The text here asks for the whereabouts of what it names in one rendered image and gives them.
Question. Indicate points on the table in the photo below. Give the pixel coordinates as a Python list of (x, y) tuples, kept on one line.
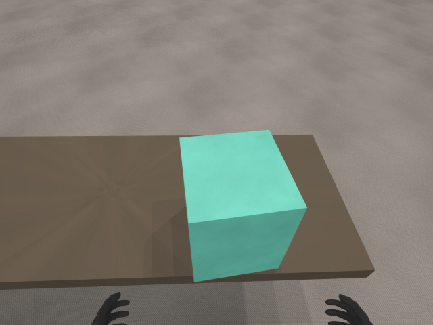
[(83, 211)]

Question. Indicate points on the robot left hand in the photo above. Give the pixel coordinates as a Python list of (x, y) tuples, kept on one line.
[(104, 315)]

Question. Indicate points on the carton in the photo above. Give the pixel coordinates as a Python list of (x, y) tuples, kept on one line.
[(243, 206)]

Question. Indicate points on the robot right hand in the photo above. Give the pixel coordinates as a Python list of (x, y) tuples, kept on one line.
[(354, 315)]

